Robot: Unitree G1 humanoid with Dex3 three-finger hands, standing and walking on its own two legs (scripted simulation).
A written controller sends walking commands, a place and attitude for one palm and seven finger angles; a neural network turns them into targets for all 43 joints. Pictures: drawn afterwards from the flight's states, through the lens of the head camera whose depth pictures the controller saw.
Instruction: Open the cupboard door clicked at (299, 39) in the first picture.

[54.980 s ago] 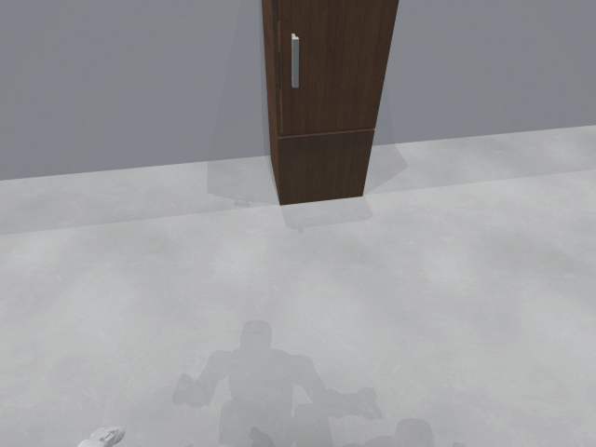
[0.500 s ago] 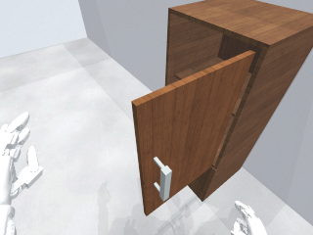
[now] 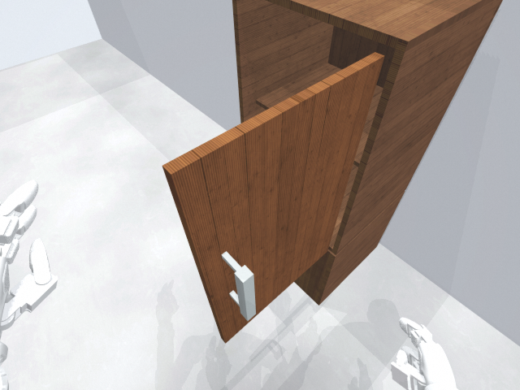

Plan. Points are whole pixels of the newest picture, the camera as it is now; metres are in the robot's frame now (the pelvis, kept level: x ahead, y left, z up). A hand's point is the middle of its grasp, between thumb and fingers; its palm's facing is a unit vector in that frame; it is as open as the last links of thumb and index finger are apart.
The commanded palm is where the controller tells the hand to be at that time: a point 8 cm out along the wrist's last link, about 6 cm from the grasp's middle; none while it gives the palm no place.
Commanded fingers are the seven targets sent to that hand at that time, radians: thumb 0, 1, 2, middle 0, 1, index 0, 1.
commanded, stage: step back with the hand held close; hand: left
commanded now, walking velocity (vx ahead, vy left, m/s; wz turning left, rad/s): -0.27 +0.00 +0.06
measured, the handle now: (238, 287) +0.29 +0.06 -0.04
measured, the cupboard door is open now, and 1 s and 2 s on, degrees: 90 90 90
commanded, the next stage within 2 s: stop stepping back and stand still in 0.88 s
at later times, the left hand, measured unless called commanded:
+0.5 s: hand out of the picture +0.09 +0.32 +0.16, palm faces +0.49 -0.72 -0.49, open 7.4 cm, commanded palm +0.02 +0.35 +0.18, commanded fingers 0.00 0.90 0.90 -0.20 -0.30 -0.20 -0.30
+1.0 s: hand out of the picture -0.01 +0.35 +0.17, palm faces +0.49 -0.78 -0.39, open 7.4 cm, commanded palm -0.08 +0.37 +0.18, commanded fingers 0.00 0.90 0.90 -0.20 -0.30 -0.20 -0.30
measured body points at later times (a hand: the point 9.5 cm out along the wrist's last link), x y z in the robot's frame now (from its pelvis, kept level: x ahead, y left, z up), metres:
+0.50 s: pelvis -0.09 +0.04 -0.01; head -0.08 +0.06 +0.44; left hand +0.06 +0.36 +0.18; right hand +0.09 -0.19 -0.09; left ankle +0.02 +0.09 -0.74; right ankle -0.12 -0.09 -0.73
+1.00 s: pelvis -0.20 +0.06 -0.02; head -0.22 +0.10 +0.43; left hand -0.04 +0.38 +0.19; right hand -0.01 -0.18 -0.07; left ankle +0.01 +0.10 -0.73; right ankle -0.22 -0.09 -0.74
